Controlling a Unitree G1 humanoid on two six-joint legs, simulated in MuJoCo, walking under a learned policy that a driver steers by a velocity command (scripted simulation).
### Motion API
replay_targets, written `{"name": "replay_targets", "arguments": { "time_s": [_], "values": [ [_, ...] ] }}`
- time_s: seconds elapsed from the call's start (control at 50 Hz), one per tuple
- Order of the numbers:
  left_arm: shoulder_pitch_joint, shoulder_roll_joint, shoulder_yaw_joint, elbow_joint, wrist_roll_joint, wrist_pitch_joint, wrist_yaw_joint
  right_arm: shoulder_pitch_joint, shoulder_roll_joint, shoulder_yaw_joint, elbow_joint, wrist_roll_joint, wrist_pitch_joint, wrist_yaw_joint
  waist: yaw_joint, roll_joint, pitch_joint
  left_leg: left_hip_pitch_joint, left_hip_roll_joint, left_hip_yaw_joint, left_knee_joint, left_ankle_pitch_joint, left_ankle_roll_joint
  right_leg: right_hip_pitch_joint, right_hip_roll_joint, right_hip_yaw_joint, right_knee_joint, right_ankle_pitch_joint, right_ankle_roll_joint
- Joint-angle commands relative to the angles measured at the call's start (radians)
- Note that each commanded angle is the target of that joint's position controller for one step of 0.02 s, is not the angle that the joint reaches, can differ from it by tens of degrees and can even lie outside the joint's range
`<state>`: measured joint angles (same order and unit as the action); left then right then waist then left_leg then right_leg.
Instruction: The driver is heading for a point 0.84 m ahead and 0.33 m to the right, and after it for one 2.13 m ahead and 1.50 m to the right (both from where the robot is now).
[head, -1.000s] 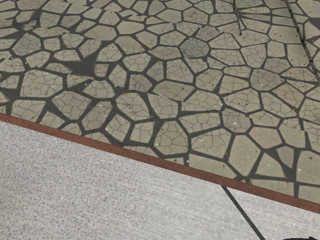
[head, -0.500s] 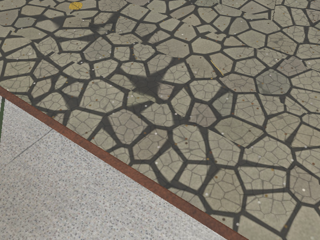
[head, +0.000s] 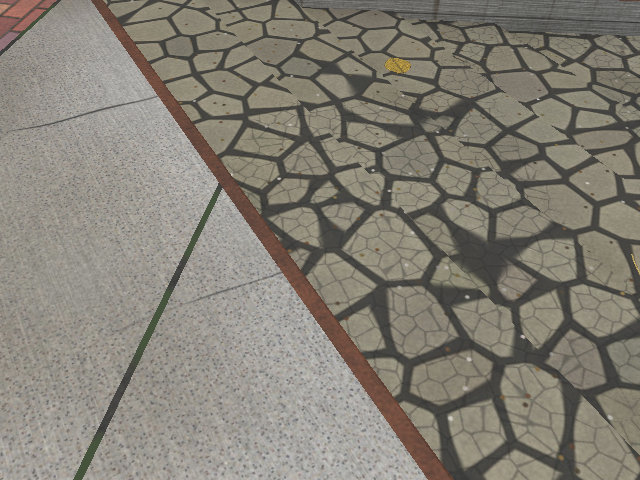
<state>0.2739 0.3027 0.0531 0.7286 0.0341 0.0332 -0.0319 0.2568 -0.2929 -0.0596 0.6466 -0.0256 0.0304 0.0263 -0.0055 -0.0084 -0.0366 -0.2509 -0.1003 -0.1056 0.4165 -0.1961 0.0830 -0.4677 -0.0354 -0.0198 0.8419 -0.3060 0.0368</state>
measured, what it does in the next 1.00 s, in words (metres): walks ahead, turning right: right foot, then left foot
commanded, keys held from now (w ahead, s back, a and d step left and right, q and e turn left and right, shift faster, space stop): w+e+shift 0.88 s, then w+shift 0.04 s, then w+q+shift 0.08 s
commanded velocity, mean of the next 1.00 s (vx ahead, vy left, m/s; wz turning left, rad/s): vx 0.89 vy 0.00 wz -0.69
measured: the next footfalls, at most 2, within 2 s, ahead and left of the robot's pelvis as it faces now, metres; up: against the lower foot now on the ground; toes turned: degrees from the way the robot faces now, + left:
right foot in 0.16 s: +0.08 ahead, -0.11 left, +0.00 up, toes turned -6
left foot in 0.60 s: +0.51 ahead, -0.02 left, +0.00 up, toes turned -29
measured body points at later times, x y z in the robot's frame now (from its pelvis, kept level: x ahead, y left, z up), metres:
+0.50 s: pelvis +0.22 -0.07 +0.00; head +0.25 -0.11 +0.44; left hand +0.22 +0.22 -0.11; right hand +0.40 -0.36 -0.08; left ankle +0.42 +0.04 -0.70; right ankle +0.04 -0.11 -0.74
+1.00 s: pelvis +0.59 -0.25 -0.04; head +0.62 -0.28 +0.41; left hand +0.95 -0.31 -0.08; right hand +0.33 -0.38 -0.16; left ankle +0.48 +0.00 -0.74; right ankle +0.68 -0.46 -0.73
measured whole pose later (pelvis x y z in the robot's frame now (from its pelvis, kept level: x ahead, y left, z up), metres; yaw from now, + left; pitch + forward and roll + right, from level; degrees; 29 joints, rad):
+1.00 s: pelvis +0.59 -0.25 -0.04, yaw -46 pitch +2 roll +1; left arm -0.10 0.32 0.02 0.62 0.05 -0.02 -0.11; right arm 0.54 -0.31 -0.04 0.92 -0.02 -0.10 -0.01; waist -0.11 -0.01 0.05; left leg 0.31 0.01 0.28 0.15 -0.46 -0.06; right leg -0.67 -0.01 -0.08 0.59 0.11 -0.15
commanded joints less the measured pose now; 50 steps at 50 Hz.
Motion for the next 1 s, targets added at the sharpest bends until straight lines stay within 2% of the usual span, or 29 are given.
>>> {"name": "replay_targets", "arguments": {
  "time_s": [0.02, 0.1, 0.14, 0.16, 0.18, 0.2, 0.22, 0.24, 0.26, 0.32, 0.38, 0.44, 0.5, 0.54, 0.56, 0.58, 0.6, 0.62, 0.64, 0.66, 0.68, 0.72, 0.76, 0.8, 0.84, 0.86, 0.92, 0.96, 1.0],
  "values": [
    [-0.076, 0.072, 0.01, -0.076, -0.016, -0.029, -0.015, -0.002, -0.159, -0.038, -0.044, -0.004, -0.044, -0.002, -0.031, 0.152, 0.017, 0.039, 0.291, -0.254, -0.249, -0.426, 0.119, -0.027, -0.011, -0.011, -0.11, 0.017, -0.041],
    [-0.008, 0.068, 0.005, -0.062, -0.034, -0.035, -0.023, -0.079, -0.163, -0.03, -0.05, 0.0, -0.062, -0.012, 0.024, 0.098, 0.076, -0.093, 0.33, -0.159, -0.246, -0.443, 0.091, 0.153, 0.007, -0.051, -0.21, -0.01, -0.115],
    [0.129, 0.063, 0.006, -0.007, -0.028, -0.048, -0.019, -0.137, -0.142, -0.022, -0.057, -0.004, -0.064, -0.022, 0.097, -0.002, 0.094, -0.194, 0.287, -0.054, -0.103, -0.468, 0.057, 0.317, 0.038, -0.074, -0.315, -0.035, -0.15],
    [0.279, 0.091, 0.016, 0.05, -0.02, -0.06, -0.012, -0.177, -0.093, -0.007, -0.073, -0.022, -0.065, -0.027, 0.148, -0.135, 0.093, -0.295, 0.204, 0.06, 0.169, -0.405, 0.027, 0.43, -0.009, 0.064, -0.401, -0.181, -0.18],
    [0.324, 0.166, 0.032, 0.042, -0.012, -0.073, -0.011, -0.234, -0.027, 0.019, -0.12, -0.024, -0.074, -0.023, 0.158, -0.286, 0.128, -0.501, 0.073, 0.188, 0.498, -0.266, -0.032, 0.469, -0.216, 0.517, -0.596, -0.466, -0.253],
    [0.24, 0.193, 0.039, 0.005, -0.013, -0.067, -0.016, -0.218, -0.023, 0.027, -0.162, -0.024, -0.088, -0.012, 0.094, -0.283, 0.151, -0.686, 0.022, 0.075, 0.601, -0.247, -0.05, 0.488, -0.28, 0.898, -0.763, -0.599, -0.324],
    [0.16, 0.195, 0.049, -0.026, -0.014, -0.07, -0.012, -0.206, -0.067, 0.019, -0.143, -0.034, -0.101, -0.005, 0.06, -0.157, 0.16, -0.714, 0.093, 0.028, 0.662, -0.158, -0.06, 0.489, -0.297, 0.855, -0.738, -0.56, -0.337],
    [0.159, 0.18, 0.052, -0.028, -0.02, -0.077, -0.008, -0.219, -0.102, 0.01, -0.128, -0.037, -0.108, 0.001, 0.064, -0.057, 0.129, -0.677, 0.12, 0.024, 0.654, -0.087, -0.073, 0.486, -0.252, 0.732, -0.69, -0.432, -0.318],
    [0.178, 0.171, 0.051, -0.02, -0.025, -0.082, 0.0, -0.217, -0.103, 0.009, -0.116, -0.04, -0.109, 0.003, 0.065, -0.023, 0.098, -0.63, 0.129, 0.034, 0.62, -0.063, -0.086, 0.483, -0.203, 0.636, -0.679, -0.34, -0.294],
    [0.236, 0.12, 0.04, 0.021, -0.037, -0.097, 0.015, -0.242, -0.074, 0.021, -0.107, -0.031, -0.082, 0.014, 0.078, -0.058, 0.096, -0.556, 0.13, 0.061, 0.536, 0.021, -0.123, 0.451, -0.117, 0.506, -0.71, -0.149, -0.275],
    [0.266, 0.125, 0.051, 0.041, -0.037, -0.096, 0.022, -0.318, -0.062, 0.03, -0.119, -0.02, -0.071, 0.014, 0.099, -0.05, 0.106, -0.566, 0.116, 0.082, 0.441, 0.066, -0.142, 0.458, -0.083, 0.467, -0.702, -0.02, -0.287],
    [0.284, 0.124, 0.056, 0.056, -0.034, -0.097, 0.023, -0.43, -0.045, 0.043, -0.147, -0.009, -0.078, 0.017, 0.139, -0.089, 0.12, -0.501, 0.09, 0.107, 0.294, 0.116, -0.151, 0.422, -0.052, 0.451, -0.68, 0.089, -0.283],
    [0.286, 0.136, 0.062, 0.071, -0.035, -0.099, 0.029, -0.489, -0.057, 0.044, -0.18, -0.004, -0.087, 0.019, 0.147, -0.129, 0.123, -0.403, 0.08, 0.111, 0.183, 0.117, -0.137, 0.422, -0.077, 0.483, -0.651, 0.264, -0.277],
    [0.213, 0.163, 0.07, 0.061, -0.038, -0.102, 0.033, -0.385, -0.083, 0.035, -0.16, 0.003, -0.095, 0.008, 0.075, -0.137, 0.085, -0.176, 0.058, 0.109, 0.116, 0.094, -0.113, 0.361, -0.082, 0.469, -0.59, 0.475, -0.239],
    [0.177, 0.191, 0.076, 0.053, -0.039, -0.107, 0.03, -0.252, -0.124, 0.017, -0.121, 0.003, -0.099, -0.006, 0.009, -0.12, 0.011, 0.035, 0.034, 0.118, 0.118, 0.031, -0.091, 0.308, -0.067, 0.439, -0.466, 0.67, -0.211],
    [0.135, 0.215, 0.082, 0.046, -0.041, -0.114, 0.022, -0.038, -0.175, -0.008, -0.062, 0.0, -0.102, -0.026, -0.101, -0.061, -0.108, 0.307, 0.053, 0.103, 0.13, 0.001, -0.066, 0.222, -0.009, 0.387, -0.229, 0.733, -0.179],
    [0.109, 0.169, 0.069, 0.029, -0.037, -0.129, 0.015, 0.193, -0.245, -0.038, -0.03, -0.016, -0.105, -0.054, -0.209, 0.018, -0.251, 0.584, 0.223, -0.051, 0.137, -0.276, -0.037, 0.055, 0.062, 0.329, 0.088, 0.526, -0.167],
    [0.175, 0.001, 0.028, -0.018, -0.068, -0.133, 0.017, 0.251, -0.327, -0.054, -0.021, -0.055, -0.107, -0.059, -0.148, 0.317, -0.394, 0.769, 0.535, -0.589, -0.061, -0.798, 0.027, -0.207, 0.178, 0.232, 0.407, -0.226, -0.155],
    [0.139, 0.053, 0.02, -0.023, -0.061, -0.116, 0.021, 0.123, -0.274, -0.048, -0.035, -0.042, -0.099, -0.059, -0.096, 0.302, -0.293, 0.606, 0.553, -0.81, -0.184, -0.848, 0.051, -0.306, 0.109, 0.187, 0.528, -0.135, -0.167],
    [0.057, 0.097, 0.029, -0.019, -0.033, -0.103, 0.017, 0.036, -0.179, -0.028, -0.043, -0.035, -0.095, -0.057, -0.083, 0.176, -0.138, 0.464, 0.508, -0.632, -0.164, -0.727, 0.044, -0.323, 0.048, 0.151, 0.522, -0.039, -0.167],
    [0.027, 0.104, 0.031, -0.013, -0.015, -0.093, 0.004, 0.025, -0.131, -0.018, -0.024, -0.031, -0.095, -0.054, -0.069, 0.077, -0.059, 0.353, 0.468, -0.452, -0.159, -0.539, 0.044, -0.299, 0.001, 0.128, 0.471, 0.011, -0.16],
    [-0.013, 0.073, 0.025, -0.025, 0.003, -0.069, -0.023, 0.051, -0.096, -0.005, 0.025, -0.027, -0.105, -0.053, -0.036, 0.105, 0.038, 0.215, 0.408, -0.24, -0.2, -0.312, 0.03, -0.271, -0.048, 0.118, 0.418, 0.023, -0.139],
    [-0.084, 0.042, 0.012, -0.063, 0.002, -0.042, -0.041, 0.079, -0.063, 0.003, 0.069, -0.003, -0.128, -0.04, -0.021, 0.123, 0.102, 0.172, 0.397, -0.114, -0.248, -0.172, 0.019, -0.301, -0.084, 0.114, 0.361, 0.046, -0.127],
    [-0.157, 0.036, 0.002, -0.107, 0.005, -0.033, -0.058, 0.086, -0.067, 0.002, 0.091, 0.01, -0.143, -0.032, -0.009, 0.1, 0.128, 0.164, 0.391, 0.014, -0.282, -0.008, 0.012, -0.34, -0.093, 0.095, 0.304, 0.142, -0.12],
    [-0.205, 0.043, -0.003, -0.133, -0.001, -0.037, -0.074, 0.06, -0.084, -0.002, 0.103, 0.009, -0.157, -0.03, 0.017, 0.1, 0.147, 0.136, 0.356, 0.155, -0.302, 0.132, 0.002, -0.305, -0.083, 0.059, 0.199, 0.296, -0.12],
    [-0.231, 0.054, -0.002, -0.14, -0.002, -0.042, -0.081, 0.05, -0.071, 0.002, 0.114, 0.009, -0.166, -0.033, 0.032, 0.074, 0.162, 0.126, 0.333, 0.22, -0.305, 0.18, -0.018, -0.277, -0.078, 0.045, 0.118, 0.412, -0.127],
    [-0.35, 0.03, -0.024, -0.159, 0.004, -0.056, -0.106, 0.125, -0.113, -0.005, 0.154, 0.009, -0.176, -0.039, -0.005, 0.021, 0.207, 0.082, 0.3, 0.335, -0.374, 0.242, -0.041, -0.068, -0.017, -0.068, -0.173, 0.558, -0.16],
    [-0.369, 0.032, -0.029, -0.141, 0.019, -0.062, -0.092, 0.203, -0.155, -0.006, 0.194, 0.007, -0.162, -0.04, -0.012, 0.029, 0.232, 0.171, 0.336, 0.325, -0.372, 0.547, -0.025, -0.003, 0.045, -0.077, -0.261, 0.497, -0.191],
    [-0.306, 0.083, -0.015, -0.109, 0.034, -0.066, -0.056, 0.244, -0.226, -0.012, 0.226, 0.011, -0.13, -0.049, 0.042, 0.079, 0.162, 0.315, 0.354, 0.329, -0.178, 1.042, 0.0, 0.101, 0.14, -0.125, -0.287, 0.31, -0.213]
  ]
}}
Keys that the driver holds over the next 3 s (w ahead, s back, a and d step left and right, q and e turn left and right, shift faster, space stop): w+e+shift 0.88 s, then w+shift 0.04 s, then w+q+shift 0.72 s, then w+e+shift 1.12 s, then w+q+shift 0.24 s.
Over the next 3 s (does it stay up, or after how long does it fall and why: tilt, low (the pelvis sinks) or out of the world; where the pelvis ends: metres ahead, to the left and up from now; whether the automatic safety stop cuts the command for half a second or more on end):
stays up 2.13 -1.48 -0.19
